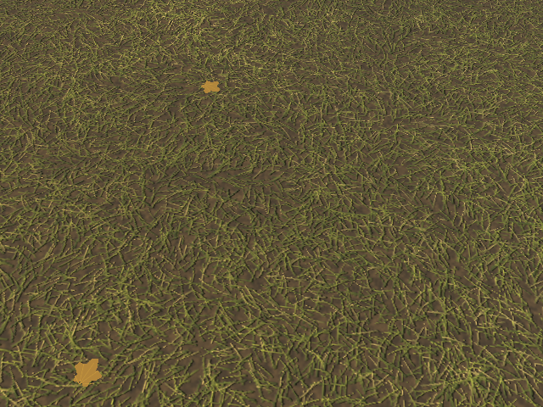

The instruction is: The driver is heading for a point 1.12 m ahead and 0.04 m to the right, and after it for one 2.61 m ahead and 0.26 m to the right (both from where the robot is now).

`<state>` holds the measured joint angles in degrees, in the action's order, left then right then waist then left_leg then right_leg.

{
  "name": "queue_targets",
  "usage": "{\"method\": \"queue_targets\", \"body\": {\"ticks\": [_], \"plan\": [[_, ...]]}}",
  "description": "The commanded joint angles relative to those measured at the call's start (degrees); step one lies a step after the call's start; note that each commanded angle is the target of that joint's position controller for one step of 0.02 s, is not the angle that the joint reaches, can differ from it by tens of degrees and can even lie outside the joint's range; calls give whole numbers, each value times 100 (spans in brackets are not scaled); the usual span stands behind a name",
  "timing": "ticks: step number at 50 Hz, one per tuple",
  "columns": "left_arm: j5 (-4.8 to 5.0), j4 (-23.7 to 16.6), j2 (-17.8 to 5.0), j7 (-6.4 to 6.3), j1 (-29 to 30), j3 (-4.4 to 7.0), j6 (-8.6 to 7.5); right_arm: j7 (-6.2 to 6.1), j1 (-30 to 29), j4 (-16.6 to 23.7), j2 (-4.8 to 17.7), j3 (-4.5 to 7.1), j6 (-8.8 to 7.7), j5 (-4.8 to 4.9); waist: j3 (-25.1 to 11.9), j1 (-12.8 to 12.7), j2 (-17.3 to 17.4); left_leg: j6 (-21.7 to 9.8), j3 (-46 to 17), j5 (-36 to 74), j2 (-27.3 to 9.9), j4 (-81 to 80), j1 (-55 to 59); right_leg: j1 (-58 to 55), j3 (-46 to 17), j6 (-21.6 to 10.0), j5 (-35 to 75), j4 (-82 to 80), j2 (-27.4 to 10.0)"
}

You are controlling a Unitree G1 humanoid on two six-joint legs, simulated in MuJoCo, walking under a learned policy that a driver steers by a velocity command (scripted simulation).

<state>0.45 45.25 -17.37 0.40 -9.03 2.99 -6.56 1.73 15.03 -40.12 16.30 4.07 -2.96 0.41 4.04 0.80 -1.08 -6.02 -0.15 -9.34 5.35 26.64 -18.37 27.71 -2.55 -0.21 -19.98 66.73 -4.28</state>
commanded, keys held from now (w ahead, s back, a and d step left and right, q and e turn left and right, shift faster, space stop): w+q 0.28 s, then w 0.46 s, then w+e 0.26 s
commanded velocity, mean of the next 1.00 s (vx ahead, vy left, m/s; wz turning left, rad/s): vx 0.50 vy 0.00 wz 0.24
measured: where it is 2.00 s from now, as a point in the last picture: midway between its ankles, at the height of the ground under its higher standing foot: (250, 198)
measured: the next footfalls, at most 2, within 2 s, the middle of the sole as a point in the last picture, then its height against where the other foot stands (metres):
right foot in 0.34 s outside the picture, level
left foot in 0.82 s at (195, 351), level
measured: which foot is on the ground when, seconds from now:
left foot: down 0.00-0.34, up 0.36-0.80, down 0.82-1.00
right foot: up 0.00-0.32, down 0.34-0.82, up 0.84-1.00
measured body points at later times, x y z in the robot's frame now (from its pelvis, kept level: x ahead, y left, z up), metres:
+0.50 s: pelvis +0.29 -0.04 +0.00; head +0.31 -0.04 +0.45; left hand +0.33 +0.25 -0.10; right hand +0.46 -0.28 -0.11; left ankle +0.20 +0.07 -0.65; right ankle +0.34 -0.14 -0.74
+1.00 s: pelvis +0.53 +0.08 +0.01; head +0.55 +0.10 +0.45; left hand +0.54 +0.38 -0.13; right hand +0.71 -0.15 -0.09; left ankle +0.53 +0.18 -0.74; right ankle +0.53 -0.08 -0.65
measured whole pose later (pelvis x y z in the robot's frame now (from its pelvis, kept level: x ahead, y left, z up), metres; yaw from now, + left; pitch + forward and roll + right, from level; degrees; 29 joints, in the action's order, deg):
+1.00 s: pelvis +0.53 +0.08 +0.01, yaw +11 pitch +1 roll +0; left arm 1.8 48.2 -18.2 0.4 -16.7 3.1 -3.0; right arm 1.2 13.1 -40.1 14.7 2.9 -5.1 -0.5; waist 1.4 -0.3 -2.7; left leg -2.6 5.3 -10.1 0.8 23.1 -14.2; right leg 29.2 -3.0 -0.2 -17.8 64.7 -4.0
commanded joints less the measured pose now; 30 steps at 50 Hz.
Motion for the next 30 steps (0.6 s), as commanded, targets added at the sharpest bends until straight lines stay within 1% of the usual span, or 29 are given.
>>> {"method": "queue_targets", "body": {"ticks": [1,2,3,5,7,9,10,12,14,15,16,17,18,19,20,21,22,23,24,25,26,28,30], "plan": [[-120,-346,-551,-18,-215,160,44,-91,-102,500,780,195,-149,11,-715,-211,205,-1165,-1891,1603,-1516,-1376,914,723,-158,187,467,-559,-231],[-144,-408,-475,-30,-58,137,79,-135,-16,475,862,218,-150,23,-625,-187,204,-1143,-1726,1692,-1432,-1417,768,758,-106,281,713,-878,-179],[-146,-490,-421,-39,180,112,96,-179,79,444,923,237,-140,32,-524,-118,235,-1088,-1608,1669,-1352,-1433,699,841,-80,362,1039,-1298,-126],[-129,-612,-318,-25,627,62,88,-240,241,390,947,244,-104,55,-422,50,384,-883,-1400,1305,-1127,-1389,573,713,-58,426,1820,-2251,38],[-87,-716,-254,18,1006,25,58,-268,389,334,970,251,-70,65,-366,212,530,-704,-1368,851,-1018,-1325,467,422,-21,419,2411,-3039,229],[-34,-826,-302,60,1282,29,20,-270,572,249,1010,266,-51,83,-327,325,605,-629,-1570,588,-1099,-1236,511,223,-42,381,2617,-3415,347],[-17,-869,-361,81,1356,46,-3,-273,638,211,990,264,-37,98,-319,343,631,-611,-1714,513,-1165,-1107,652,214,-108,340,2571,-3555,368],[-11,-904,-505,122,1359,101,-56,-298,689,174,926,253,3,112,-341,301,689,-555,-2055,404,-1296,-781,1013,158,-226,234,2285,-3828,398],[4,-870,-631,137,1127,168,-113,-323,609,183,931,266,50,97,-373,146,870,-479,-2346,593,-1394,-451,1213,-130,-220,78,1744,-3921,420],[-1,-755,-680,130,727,215,-144,-324,521,193,860,241,74,81,-497,-65,940,-398,-2302,880,-1333,-184,1250,-574,-74,-42,1726,-4096,447],[-67,-610,-827,105,155,297,-178,-308,514,214,648,164,71,52,-895,-317,871,-231,-2071,1292,-1042,499,1135,-1501,-80,-239,1805,-4190,317],[-160,-535,-1094,70,-689,359,-185,-292,583,298,343,31,59,-43,-1720,-638,314,-13,-1647,547,-708,2025,470,-2963,-986,-609,1555,-4048,-590],[-192,-260,-1545,104,-1258,489,-107,-282,1504,361,-2,-69,-3,133,-2277,-253,-1710,436,-996,-2160,154,3902,-1663,-4739,-3760,-1633,359,-4609,-1743],[11,-261,-1014,153,-1240,383,-91,-304,1514,186,552,-3,-27,208,-1949,-400,-1252,492,-1215,-2365,-197,4679,-2464,-4666,-4463,-1644,-991,-4979,-1860],[32,-325,-652,134,-965,283,-56,-295,808,240,855,75,-25,188,-1185,-555,-666,496,-1172,-1837,-399,4850,-2672,-4001,-3563,-1395,-948,-5054,-1606],[-38,-369,-559,123,-679,231,-13,-306,351,343,841,69,-29,103,-803,-491,-247,495,-941,-1445,-596,4725,-2528,-3310,-2813,-1241,-313,-5099,-1359],[-73,-337,-462,116,-513,192,15,-293,35,441,770,71,-62,16,-474,-410,-164,489,-882,-1180,-740,4393,-2442,-2748,-2324,-1222,377,-5211,-1147],[-121,-315,-381,97,-456,145,10,-256,15,474,678,68,-76,11,-434,-262,-281,467,-832,-1003,-899,4125,-2174,-2426,-1942,-1172,865,-5318,-969],[-114,-274,-342,92,-465,130,-1,-227,84,464,566,44,-77,33,-458,-187,-419,474,-732,-943,-962,3888,-1993,-2279,-1710,-1178,1177,-5421,-857],[-71,-224,-359,86,-522,130,-14,-208,131,458,451,12,-72,38,-497,-146,-471,496,-618,-953,-1004,3661,-1933,-2223,-1527,-1235,1449,-5497,-825],[-31,-169,-443,80,-581,148,-25,-196,54,492,359,-25,-66,25,-462,-146,-467,530,-522,-929,-1048,3386,-1954,-2158,-1371,-1299,1693,-5589,-843],[12,-90,-659,54,-664,198,-15,-183,-293,629,240,-99,-87,-23,-383,-216,-368,605,-380,-572,-1123,2722,-2025,-2103,-1108,-1375,2032,-5754,-878],[36,-30,-766,35,-733,214,28,-146,-623,696,166,-153,-129,-17,-346,-325,-325,621,-266,84,-1112,1984,-1870,-2058,-754,-1280,2165,-5826,-766]]}}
